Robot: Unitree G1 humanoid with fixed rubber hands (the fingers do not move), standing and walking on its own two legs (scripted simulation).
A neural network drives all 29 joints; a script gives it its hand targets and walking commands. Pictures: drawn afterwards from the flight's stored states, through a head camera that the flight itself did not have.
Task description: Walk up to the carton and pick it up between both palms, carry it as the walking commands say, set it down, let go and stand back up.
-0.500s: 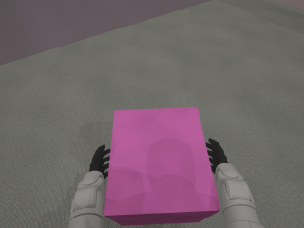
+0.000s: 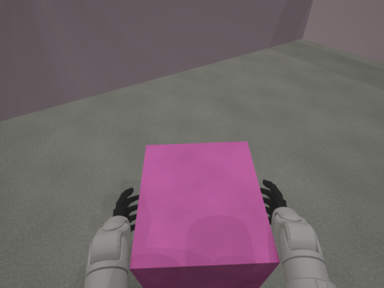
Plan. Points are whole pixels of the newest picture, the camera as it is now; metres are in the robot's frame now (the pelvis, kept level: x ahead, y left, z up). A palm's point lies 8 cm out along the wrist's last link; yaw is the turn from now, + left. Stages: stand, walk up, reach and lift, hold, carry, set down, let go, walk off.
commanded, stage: reach and lift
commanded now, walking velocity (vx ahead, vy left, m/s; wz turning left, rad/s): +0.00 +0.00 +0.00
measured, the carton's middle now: (199, 219) +0.32 +0.01 -0.02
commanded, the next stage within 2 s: hold in 1.08 s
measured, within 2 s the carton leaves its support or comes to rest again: neither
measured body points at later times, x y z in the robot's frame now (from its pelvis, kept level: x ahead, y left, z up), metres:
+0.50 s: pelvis +0.00 +0.01 +0.00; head -0.03 +0.00 +0.45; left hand +0.30 +0.17 +0.03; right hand +0.30 -0.17 +0.03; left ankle +0.02 +0.14 -0.74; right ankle +0.01 -0.12 -0.74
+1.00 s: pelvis +0.01 +0.00 +0.00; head -0.03 +0.00 +0.45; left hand +0.29 +0.17 +0.03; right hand +0.29 -0.17 +0.03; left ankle +0.02 +0.14 -0.74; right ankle +0.01 -0.12 -0.74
